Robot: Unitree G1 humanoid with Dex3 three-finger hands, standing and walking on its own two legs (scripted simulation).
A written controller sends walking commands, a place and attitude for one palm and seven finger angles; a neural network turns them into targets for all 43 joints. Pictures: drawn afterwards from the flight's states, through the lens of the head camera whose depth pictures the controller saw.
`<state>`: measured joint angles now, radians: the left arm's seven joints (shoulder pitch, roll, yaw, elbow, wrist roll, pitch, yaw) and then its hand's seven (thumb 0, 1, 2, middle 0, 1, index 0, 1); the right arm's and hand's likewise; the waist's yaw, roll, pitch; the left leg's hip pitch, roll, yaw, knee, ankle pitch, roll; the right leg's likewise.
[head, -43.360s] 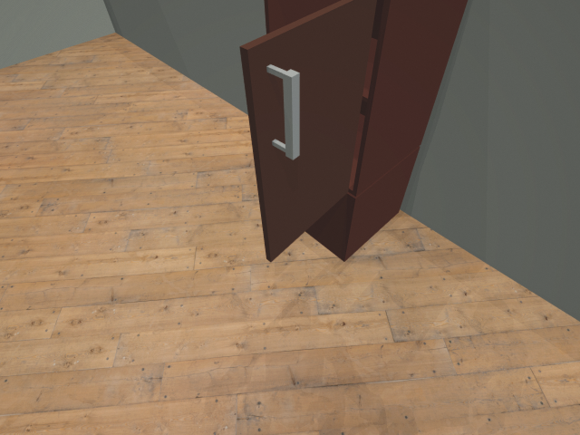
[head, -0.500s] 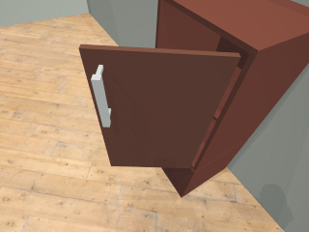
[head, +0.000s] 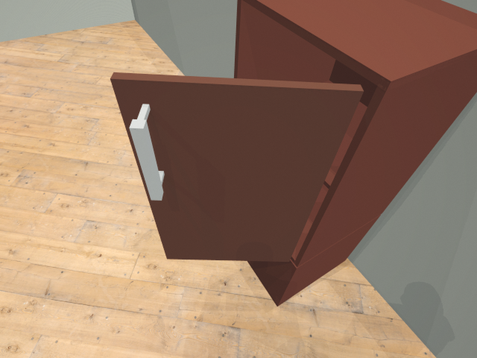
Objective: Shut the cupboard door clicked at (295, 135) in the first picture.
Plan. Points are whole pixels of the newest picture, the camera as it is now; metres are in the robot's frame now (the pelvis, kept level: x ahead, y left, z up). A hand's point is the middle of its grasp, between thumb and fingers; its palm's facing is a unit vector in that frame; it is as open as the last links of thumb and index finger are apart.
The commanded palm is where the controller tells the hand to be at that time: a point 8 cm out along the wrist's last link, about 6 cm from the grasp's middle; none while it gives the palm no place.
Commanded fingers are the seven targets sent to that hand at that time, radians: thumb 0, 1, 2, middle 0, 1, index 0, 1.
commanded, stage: look again from close up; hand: left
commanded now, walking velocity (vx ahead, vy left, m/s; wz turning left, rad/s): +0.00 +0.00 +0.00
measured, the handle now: (151, 156) +0.40 +0.18 +0.12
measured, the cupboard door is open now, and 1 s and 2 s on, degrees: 58 58 58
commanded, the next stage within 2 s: raise the hand and make a fist in 0.08 s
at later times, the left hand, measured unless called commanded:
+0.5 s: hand (174, 300) +0.20 +0.11 +0.02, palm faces +0.05 -1.00 +0.08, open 6.7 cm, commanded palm +0.11 +0.19 -0.03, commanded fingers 0.00 0.90 0.90 -0.49 -0.62 -0.49 -0.62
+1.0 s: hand (160, 306) +0.19 +0.13 +0.02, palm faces +0.00 -1.00 -0.06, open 4.2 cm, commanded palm +0.14 +0.20 +0.03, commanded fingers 0.00 0.90 0.90 -0.95 -1.12 -0.95 -1.12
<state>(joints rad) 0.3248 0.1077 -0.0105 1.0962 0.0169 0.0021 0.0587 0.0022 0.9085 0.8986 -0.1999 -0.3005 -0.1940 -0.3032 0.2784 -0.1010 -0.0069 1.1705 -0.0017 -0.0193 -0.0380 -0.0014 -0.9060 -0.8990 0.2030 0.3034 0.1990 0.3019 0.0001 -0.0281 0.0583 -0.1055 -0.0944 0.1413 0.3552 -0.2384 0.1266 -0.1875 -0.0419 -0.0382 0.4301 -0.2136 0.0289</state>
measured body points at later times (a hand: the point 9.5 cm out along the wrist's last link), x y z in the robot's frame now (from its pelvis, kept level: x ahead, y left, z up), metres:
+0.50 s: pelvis -0.01 -0.02 -0.03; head -0.02 -0.02 +0.42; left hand +0.19 +0.17 +0.01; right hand +0.15 -0.28 -0.10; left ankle -0.02 +0.03 -0.74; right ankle +0.04 -0.12 -0.74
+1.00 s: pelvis +0.01 -0.06 -0.05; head +0.05 -0.06 +0.40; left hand +0.19 +0.19 +0.02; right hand +0.21 -0.24 -0.12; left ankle -0.02 +0.03 -0.74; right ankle +0.04 -0.12 -0.74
